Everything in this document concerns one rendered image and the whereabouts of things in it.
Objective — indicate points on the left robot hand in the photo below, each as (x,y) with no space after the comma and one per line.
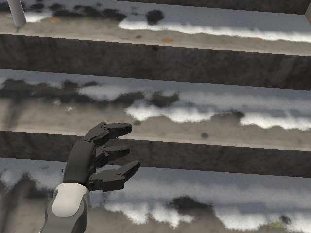
(85,158)

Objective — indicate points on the left robot forearm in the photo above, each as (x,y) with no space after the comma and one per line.
(67,211)

